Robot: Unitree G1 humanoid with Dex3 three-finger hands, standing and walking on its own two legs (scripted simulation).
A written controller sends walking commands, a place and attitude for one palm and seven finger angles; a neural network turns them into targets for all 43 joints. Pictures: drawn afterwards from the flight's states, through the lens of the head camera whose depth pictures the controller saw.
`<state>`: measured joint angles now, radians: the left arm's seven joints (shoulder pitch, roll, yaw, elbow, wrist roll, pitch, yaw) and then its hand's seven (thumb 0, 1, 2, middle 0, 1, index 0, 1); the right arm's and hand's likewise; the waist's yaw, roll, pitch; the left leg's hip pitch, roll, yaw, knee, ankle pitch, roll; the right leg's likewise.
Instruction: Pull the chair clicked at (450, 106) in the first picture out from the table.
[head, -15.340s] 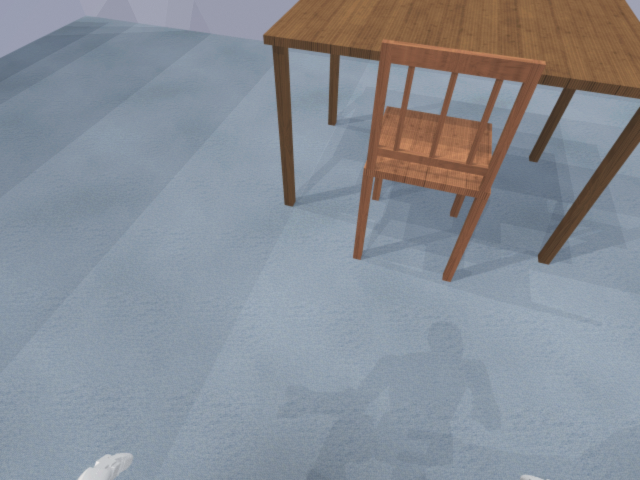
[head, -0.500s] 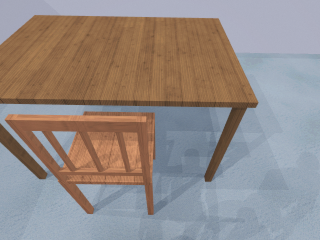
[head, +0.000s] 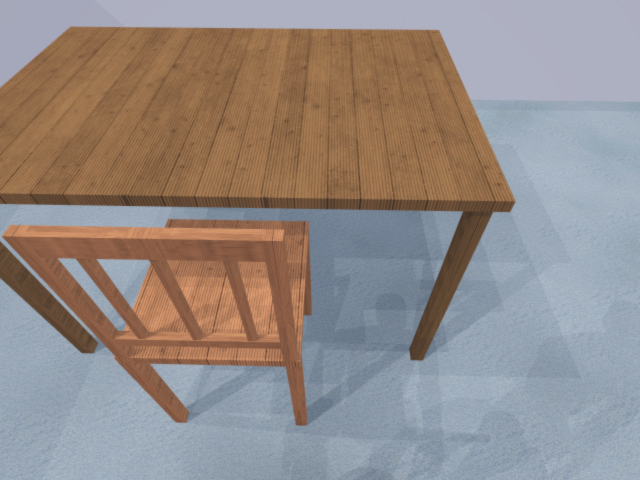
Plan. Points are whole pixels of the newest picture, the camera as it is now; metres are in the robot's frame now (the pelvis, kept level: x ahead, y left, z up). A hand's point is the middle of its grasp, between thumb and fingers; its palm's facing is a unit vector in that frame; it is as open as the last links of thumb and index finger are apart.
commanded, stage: raise the hand toward the chair's back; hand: left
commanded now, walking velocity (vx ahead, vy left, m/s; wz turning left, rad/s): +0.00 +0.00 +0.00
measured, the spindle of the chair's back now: (179, 301) +0.41 +0.26 -0.09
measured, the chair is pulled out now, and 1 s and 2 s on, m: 0.00 0.00 0.00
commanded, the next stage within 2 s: none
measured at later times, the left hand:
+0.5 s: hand out of the picture +0.13 +0.18 -0.08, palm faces +0.12 -0.99 -0.05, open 10.2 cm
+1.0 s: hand (156, 448) +0.17 +0.21 -0.04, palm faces +0.06 -1.00 -0.03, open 14.6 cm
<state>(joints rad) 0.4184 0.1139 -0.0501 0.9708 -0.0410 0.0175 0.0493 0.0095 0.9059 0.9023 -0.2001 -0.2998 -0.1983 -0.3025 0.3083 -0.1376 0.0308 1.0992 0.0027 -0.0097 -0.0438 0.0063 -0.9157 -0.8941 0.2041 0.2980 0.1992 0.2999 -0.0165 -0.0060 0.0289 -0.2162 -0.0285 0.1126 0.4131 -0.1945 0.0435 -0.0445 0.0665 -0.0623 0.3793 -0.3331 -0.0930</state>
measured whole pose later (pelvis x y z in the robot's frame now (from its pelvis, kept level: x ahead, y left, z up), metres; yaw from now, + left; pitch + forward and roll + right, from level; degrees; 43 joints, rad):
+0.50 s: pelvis -0.06 -0.01 -0.10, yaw -4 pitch +14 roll +2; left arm 0.52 0.15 0.14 0.09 -0.24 -0.46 -0.15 0.02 0.47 0.72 -0.17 -0.23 -0.16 -0.24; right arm 0.14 -0.26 -0.07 0.51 0.00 -0.19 0.00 0.01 -0.90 -0.89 0.20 0.30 0.20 0.30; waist 0.03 -0.02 -0.15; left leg -0.95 -0.03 0.02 1.16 -0.45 0.01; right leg -0.83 0.10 -0.05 1.22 -0.63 -0.09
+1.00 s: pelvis -0.08 +0.05 -0.11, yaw -5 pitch +16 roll -4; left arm 0.39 0.20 0.10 -0.09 -0.24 -0.43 -0.06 0.01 -0.11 0.47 -0.09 -0.14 -0.09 -0.14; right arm 0.24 -0.26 0.00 0.61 0.00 -0.27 -0.05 0.01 -0.90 -0.89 0.21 0.30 0.20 0.30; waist 0.01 0.05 -0.13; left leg -1.07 -0.03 -0.01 1.22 -0.43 0.07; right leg -0.90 0.10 -0.08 1.20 -0.58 -0.06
